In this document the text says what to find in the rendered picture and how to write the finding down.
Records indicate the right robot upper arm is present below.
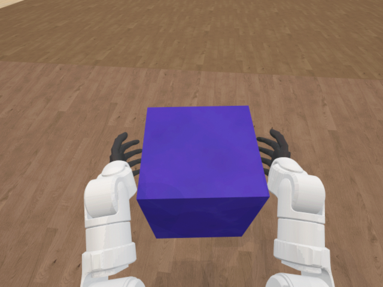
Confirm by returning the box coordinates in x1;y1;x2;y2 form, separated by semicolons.
266;273;329;287

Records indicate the right robot forearm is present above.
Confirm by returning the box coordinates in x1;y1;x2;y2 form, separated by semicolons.
267;157;335;287

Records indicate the robot right hand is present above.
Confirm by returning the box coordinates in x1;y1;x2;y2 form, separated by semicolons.
257;129;291;176

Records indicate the robot left hand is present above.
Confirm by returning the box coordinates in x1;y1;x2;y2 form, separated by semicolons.
110;132;142;176

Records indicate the carton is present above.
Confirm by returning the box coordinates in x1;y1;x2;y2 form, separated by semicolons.
136;106;270;239

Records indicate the left robot forearm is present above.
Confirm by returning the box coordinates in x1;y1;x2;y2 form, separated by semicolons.
80;160;137;287

